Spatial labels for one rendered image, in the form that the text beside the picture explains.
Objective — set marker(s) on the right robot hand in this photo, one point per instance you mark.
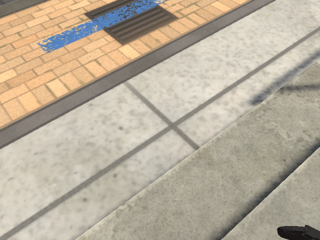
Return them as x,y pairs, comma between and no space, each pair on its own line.
298,232

